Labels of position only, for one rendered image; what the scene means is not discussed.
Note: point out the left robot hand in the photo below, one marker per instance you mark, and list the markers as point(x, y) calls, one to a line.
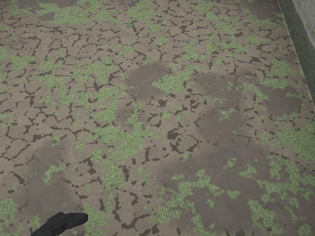
point(58, 223)

